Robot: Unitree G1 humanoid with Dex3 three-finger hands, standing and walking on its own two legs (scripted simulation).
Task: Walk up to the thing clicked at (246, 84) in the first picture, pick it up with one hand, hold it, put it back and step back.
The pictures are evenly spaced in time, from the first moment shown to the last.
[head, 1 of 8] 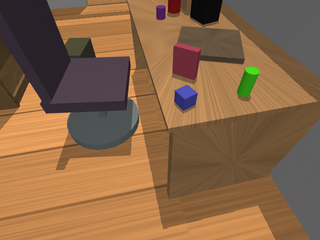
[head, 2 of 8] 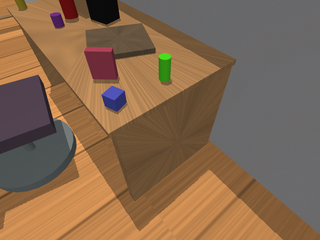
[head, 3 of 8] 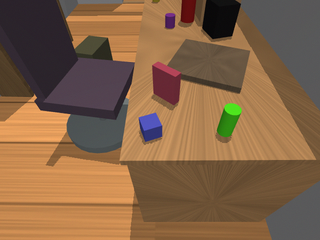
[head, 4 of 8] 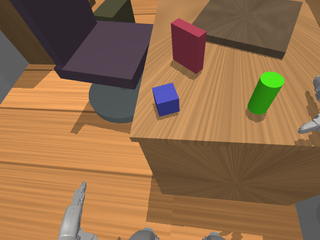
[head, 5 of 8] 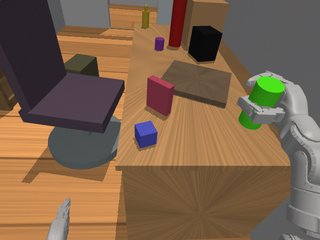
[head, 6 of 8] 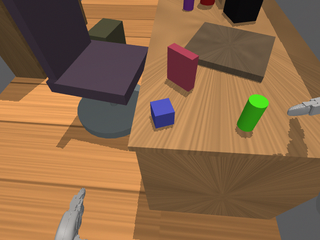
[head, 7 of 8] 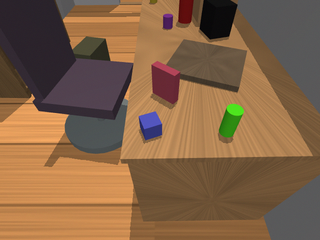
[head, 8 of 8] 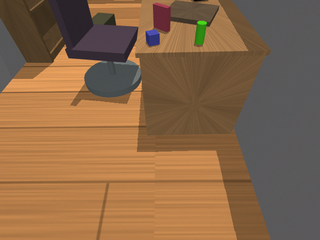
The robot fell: no
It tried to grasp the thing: yes
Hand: right
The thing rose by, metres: 0.23
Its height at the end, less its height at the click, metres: +0.00
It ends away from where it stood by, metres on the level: 0.01
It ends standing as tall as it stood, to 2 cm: yes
